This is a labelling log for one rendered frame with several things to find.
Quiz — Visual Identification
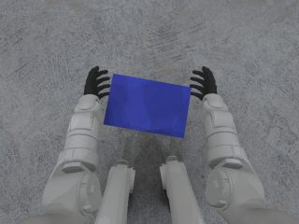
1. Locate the right robot upper arm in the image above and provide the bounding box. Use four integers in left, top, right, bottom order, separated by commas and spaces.
205, 166, 299, 224

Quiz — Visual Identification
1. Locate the carton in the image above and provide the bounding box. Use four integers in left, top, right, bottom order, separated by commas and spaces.
103, 74, 192, 138

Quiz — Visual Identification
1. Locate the robot left forearm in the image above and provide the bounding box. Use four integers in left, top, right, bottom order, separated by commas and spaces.
42, 94, 104, 210

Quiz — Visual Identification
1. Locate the robot left hand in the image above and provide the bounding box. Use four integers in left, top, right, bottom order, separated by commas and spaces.
83, 65, 111, 100

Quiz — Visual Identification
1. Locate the robot right thigh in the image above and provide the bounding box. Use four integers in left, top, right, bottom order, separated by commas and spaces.
160, 160, 206, 224

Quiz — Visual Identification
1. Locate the robot left thigh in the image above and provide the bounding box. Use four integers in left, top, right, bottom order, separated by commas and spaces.
94, 163, 135, 224

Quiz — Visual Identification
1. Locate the robot thigh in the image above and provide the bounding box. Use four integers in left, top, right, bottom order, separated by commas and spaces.
160, 160, 206, 224
94, 163, 135, 224

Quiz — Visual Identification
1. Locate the robot right forearm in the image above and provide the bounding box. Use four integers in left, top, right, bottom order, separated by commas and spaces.
199, 93, 264, 198

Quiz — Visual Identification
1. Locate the robot right hand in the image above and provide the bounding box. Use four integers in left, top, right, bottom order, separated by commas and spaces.
190, 66, 218, 101

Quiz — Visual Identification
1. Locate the left robot upper arm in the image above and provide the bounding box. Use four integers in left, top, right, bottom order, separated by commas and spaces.
16, 171, 103, 224

